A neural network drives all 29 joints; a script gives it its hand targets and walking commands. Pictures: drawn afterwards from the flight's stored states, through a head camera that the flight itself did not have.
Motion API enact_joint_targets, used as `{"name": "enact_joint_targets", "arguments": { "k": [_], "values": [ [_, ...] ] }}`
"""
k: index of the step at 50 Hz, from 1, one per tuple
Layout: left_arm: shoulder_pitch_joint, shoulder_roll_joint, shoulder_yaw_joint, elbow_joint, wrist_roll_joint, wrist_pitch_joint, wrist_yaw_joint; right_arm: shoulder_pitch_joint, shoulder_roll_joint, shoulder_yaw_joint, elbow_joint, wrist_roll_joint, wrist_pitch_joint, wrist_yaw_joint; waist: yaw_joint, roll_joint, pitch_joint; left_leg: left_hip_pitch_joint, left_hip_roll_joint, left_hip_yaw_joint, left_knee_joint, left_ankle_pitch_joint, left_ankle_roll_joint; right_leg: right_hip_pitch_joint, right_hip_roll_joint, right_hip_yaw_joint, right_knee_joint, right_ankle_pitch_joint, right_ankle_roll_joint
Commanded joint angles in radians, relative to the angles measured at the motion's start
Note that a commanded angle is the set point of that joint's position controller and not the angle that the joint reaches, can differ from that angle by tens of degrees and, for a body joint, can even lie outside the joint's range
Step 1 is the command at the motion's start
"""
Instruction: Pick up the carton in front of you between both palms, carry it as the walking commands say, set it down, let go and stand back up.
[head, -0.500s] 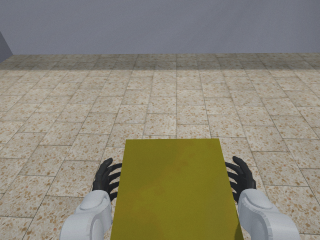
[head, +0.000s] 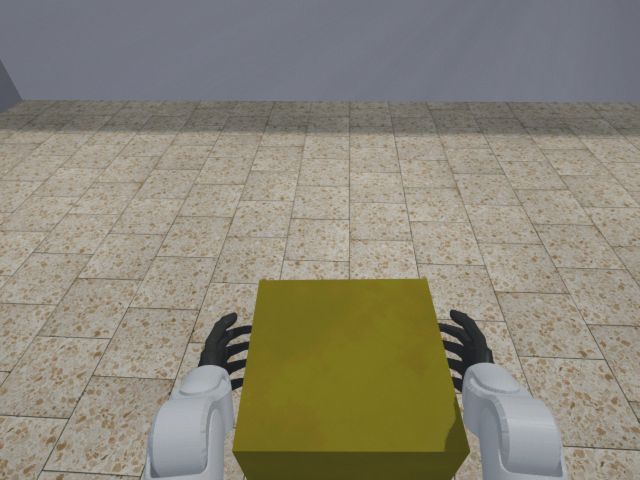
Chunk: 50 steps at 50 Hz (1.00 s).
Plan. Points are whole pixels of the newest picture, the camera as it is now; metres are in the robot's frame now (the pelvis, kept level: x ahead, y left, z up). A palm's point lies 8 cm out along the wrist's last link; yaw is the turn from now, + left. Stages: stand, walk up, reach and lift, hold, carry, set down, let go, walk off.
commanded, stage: carry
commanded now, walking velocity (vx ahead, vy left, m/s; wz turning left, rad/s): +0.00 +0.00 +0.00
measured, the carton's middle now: (343, 401) +0.25 +0.00 -0.01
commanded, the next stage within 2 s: none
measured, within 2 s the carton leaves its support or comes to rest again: neither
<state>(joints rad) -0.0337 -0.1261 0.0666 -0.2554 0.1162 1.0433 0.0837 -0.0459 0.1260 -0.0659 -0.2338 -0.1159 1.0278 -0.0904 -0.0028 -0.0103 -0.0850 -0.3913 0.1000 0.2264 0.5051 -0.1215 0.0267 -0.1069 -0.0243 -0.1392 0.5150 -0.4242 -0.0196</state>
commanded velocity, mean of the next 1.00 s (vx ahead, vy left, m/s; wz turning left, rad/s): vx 0.30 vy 0.00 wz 0.00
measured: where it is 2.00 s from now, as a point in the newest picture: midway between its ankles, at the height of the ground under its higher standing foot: outside the picture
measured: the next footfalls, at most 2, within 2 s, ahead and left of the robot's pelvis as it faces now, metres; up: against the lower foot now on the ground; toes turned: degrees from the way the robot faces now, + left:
right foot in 1.04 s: +0.32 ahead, -0.13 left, +0.00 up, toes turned -10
left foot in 1.40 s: +0.44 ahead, +0.10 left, +0.00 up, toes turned -14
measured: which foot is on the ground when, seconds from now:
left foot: down 0.00-1.00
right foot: down 0.00-0.68, up 0.70-1.00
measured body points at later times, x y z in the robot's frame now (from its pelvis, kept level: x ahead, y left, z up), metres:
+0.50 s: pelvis +0.00 +0.00 +0.00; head +0.00 +0.01 +0.45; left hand +0.30 +0.15 +0.03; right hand +0.30 -0.15 +0.03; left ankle +0.09 +0.12 -0.73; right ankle -0.09 -0.09 -0.73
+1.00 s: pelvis +0.17 +0.00 +0.02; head +0.18 -0.01 +0.47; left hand +0.47 +0.14 +0.05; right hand +0.47 -0.16 +0.05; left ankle +0.09 +0.12 -0.73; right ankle +0.25 -0.13 -0.71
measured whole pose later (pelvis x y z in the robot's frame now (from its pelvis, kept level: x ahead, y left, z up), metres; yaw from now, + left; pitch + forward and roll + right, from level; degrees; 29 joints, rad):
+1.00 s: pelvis +0.17 +0.00 +0.02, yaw -1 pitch +3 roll +0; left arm -0.14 -0.13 0.14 0.02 0.20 0.74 0.02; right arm -0.17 0.14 -0.12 0.05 -0.20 0.74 -0.03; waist -0.02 0.01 -0.06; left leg -0.05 0.08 0.22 0.26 -0.25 -0.03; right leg -0.44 -0.09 -0.17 0.52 -0.20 0.01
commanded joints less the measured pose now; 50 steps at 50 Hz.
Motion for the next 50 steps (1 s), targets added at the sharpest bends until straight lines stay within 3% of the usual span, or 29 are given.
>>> {"name": "enact_joint_targets", "arguments": {
  "k": [1, 14, 21, 22, 23, 24, 25, 26, 27, 29, 31, 32, 33, 34, 35, 36, 37, 38, 39, 40, 42, 46, 50],
  "values": [
    [-0.382, -0.586, -0.489, -0.02, -0.166, -0.074, -0.12, -0.369, 0.608, 0.486, -0.012, 0.163, -0.062, 0.124, 0.0, 0.005, -0.133, 0.235, 0.077, -0.109, -0.032, 0.126, 0.0, -0.168, -0.121, 0.08, -0.125, 0.231, -0.02],
    [-0.546, -0.675, -0.388, 0.323, -0.082, -0.352, -0.222, -0.528, 0.699, 0.381, 0.325, 0.088, -0.336, 0.228, 0.001, 0.009, -0.186, 0.25, 0.084, -0.111, -0.025, 0.185, 0.01, -0.142, -0.115, 0.086, -0.094, 0.253, -0.017],
    [-0.611, -0.822, -0.466, 0.334, -0.11, -0.407, -0.264, -0.591, 0.846, 0.452, 0.34, 0.114, -0.393, 0.272, 0.002, 0.011, -0.23, 0.26, 0.085, -0.11, -0.008, 0.238, 0.019, -0.12, -0.112, 0.088, -0.069, 0.305, -0.016],
    [-0.604, -0.836, -0.479, 0.319, -0.12, -0.399, -0.265, -0.587, 0.864, 0.466, 0.33, 0.124, -0.384, 0.274, 0.002, 0.01, -0.24, 0.265, 0.088, -0.105, -0.026, 0.162, 0.017, -0.118, -0.115, 0.083, -0.089, 0.242, -0.015],
    [-0.602, -0.85, -0.495, 0.298, -0.128, -0.388, -0.265, -0.589, 0.88, 0.481, 0.313, 0.134, -0.374, 0.274, 0.004, 0.005, -0.233, 0.271, 0.087, -0.093, -0.053, -0.007, 0.006, -0.11, -0.127, 0.086, -0.135, 0.106, -0.015],
    [-0.605, -0.86, -0.504, 0.278, -0.135, -0.376, -0.263, -0.589, 0.888, 0.488, 0.297, 0.14, -0.361, 0.274, 0.007, -0.017, -0.205, 0.24, 0.067, -0.081, -0.051, -0.189, 0.0, -0.109, -0.138, 0.12, -0.192, -0.054, -0.033],
    [-0.613, -0.859, -0.502, 0.27, -0.135, -0.364, -0.261, -0.588, 0.886, 0.485, 0.292, 0.141, -0.349, 0.273, 0.01, -0.06, -0.148, 0.165, 0.043, -0.058, -0.015, -0.285, -0.016, -0.096, -0.172, 0.187, -0.27, -0.18, -0.063],
    [-0.617, -0.854, -0.493, 0.272, -0.13, -0.355, -0.261, -0.596, 0.878, 0.478, 0.287, 0.137, -0.341, 0.272, 0.016, -0.1, -0.072, 0.08, 0.01, -0.017, 0.044, -0.276, -0.032, -0.078, -0.216, 0.254, -0.346, -0.241, -0.092],
    [-0.619, -0.849, -0.482, 0.28, -0.123, -0.348, -0.261, -0.605, 0.869, 0.468, 0.288, 0.13, -0.336, 0.272, 0.021, -0.118, -0.004, -0.003, -0.016, 0.002, 0.089, -0.234, -0.039, -0.048, -0.248, 0.291, -0.381, -0.21, -0.113],
    [-0.61, -0.839, -0.463, 0.297, -0.112, -0.344, -0.262, -0.608, 0.858, 0.452, 0.297, 0.121, -0.33, 0.273, 0.024, -0.131, 0.014, -0.104, -0.012, -0.015, 0.106, -0.228, -0.033, 0.073, -0.27, 0.281, -0.339, 0.075, -0.136],
    [-0.601, -0.836, -0.461, 0.306, -0.108, -0.34, -0.261, -0.582, 0.851, 0.442, 0.308, 0.119, -0.327, 0.272, 0.016, -0.12, -0.042, -0.068, -0.047, 0.012, 0.025, -0.229, -0.016, 0.176, -0.246, 0.199, -0.223, 0.369, -0.117],
    [-0.593, -0.838, -0.462, 0.311, -0.105, -0.339, -0.26, -0.563, 0.854, 0.436, 0.32, 0.119, -0.327, 0.272, 0.001, -0.096, -0.095, 0.11, -0.07, 0.03, -0.063, -0.165, 0.0, 0.114, -0.206, 0.115, -0.13, 0.5, -0.081],
    [-0.582, -0.836, -0.462, 0.308, -0.103, -0.337, -0.26, -0.558, 0.86, 0.429, 0.33, 0.119, -0.327, 0.273, -0.009, -0.032, -0.173, 0.345, -0.04, -0.022, -0.088, -0.123, 0.028, -0.009, -0.151, 0.022, -0.003, 0.604, -0.026],
    [-0.602, -0.835, -0.463, 0.292, -0.103, -0.335, -0.261, -0.523, 0.864, 0.419, 0.352, 0.112, -0.324, 0.273, -0.028, 0.133, -0.236, 0.535, 0.107, -0.273, -0.145, -0.031, 0.104, -0.203, -0.084, -0.045, 0.238, 0.482, 0.037],
    [-0.598, -0.836, -0.467, 0.284, -0.109, -0.332, -0.262, -0.5, 0.865, 0.416, 0.358, 0.104, -0.323, 0.273, -0.041, 0.292, -0.257, 0.687, 0.28, -0.555, -0.235, 0.12, 0.208, -0.459, 0.005, -0.03, 0.44, 0.058, 0.052],
    [-0.586, -0.833, -0.474, 0.283, -0.12, -0.333, -0.265, -0.499, 0.864, 0.42, 0.349, 0.107, -0.324, 0.272, -0.032, 0.242, -0.229, 0.65, 0.351, -0.599, -0.262, 0.254, 0.258, -0.522, -0.011, 0.072, 0.578, -0.153, 0.036],
    [-0.579, -0.841, -0.488, 0.277, -0.128, -0.338, -0.267, -0.511, 0.875, 0.442, 0.32, 0.122, -0.328, 0.271, -0.031, 0.135, -0.238, 0.632, 0.35, -0.549, -0.256, 0.245, 0.253, -0.539, -0.05, 0.124, 0.607, -0.162, 0.02],
    [-0.571, -0.856, -0.501, 0.261, -0.134, -0.343, -0.268, -0.535, 0.887, 0.474, 0.277, 0.141, -0.333, 0.271, -0.024, 0.054, -0.238, 0.603, 0.33, -0.491, -0.269, 0.143, 0.207, -0.536, -0.088, 0.148, 0.537, -0.13, 0.009],
    [-0.573, -0.866, -0.508, 0.24, -0.14, -0.348, -0.267, -0.566, 0.895, 0.504, 0.238, 0.157, -0.338, 0.271, -0.021, 0.034, -0.21, 0.541, 0.302, -0.414, -0.309, 0.052, 0.16, -0.504, -0.103, 0.128, 0.426, -0.083, 0.009],
    [-0.574, -0.867, -0.515, 0.22, -0.145, -0.351, -0.265, -0.586, 0.894, 0.528, 0.203, 0.171, -0.341, 0.271, -0.022, 0.057, -0.198, 0.501, 0.266, -0.339, -0.343, 0.016, 0.137, -0.463, -0.085, 0.086, 0.348, -0.02, 0.012],
    [-0.569, -0.848, -0.536, 0.191, -0.15, -0.347, -0.255, -0.586, 0.868, 0.556, 0.173, 0.186, -0.338, 0.268, -0.024, 0.118, -0.2, 0.476, 0.232, -0.264, -0.371, -0.035, 0.129, -0.414, -0.069, 0.042, 0.23, 0.057, 0.02],
    [-0.508, -0.781, -0.494, 0.209, -0.118, -0.328, -0.238, -0.497, 0.798, 0.506, 0.208, 0.147, -0.318, 0.257, -0.024, 0.165, -0.178, 0.448, 0.2, -0.17, -0.378, -0.072, 0.104, -0.359, -0.057, -0.023, 0.055, 0.21, 0.028],
    [-0.526, -0.761, -0.455, 0.252, -0.105, -0.33, -0.24, -0.491, 0.772, 0.45, 0.239, 0.1, -0.314, 0.245, -0.016, 0.164, -0.121, 0.367, 0.177, -0.105, -0.324, -0.169, 0.066, -0.25, -0.054, -0.072, -0.052, 0.286, 0.036]
  ]
}}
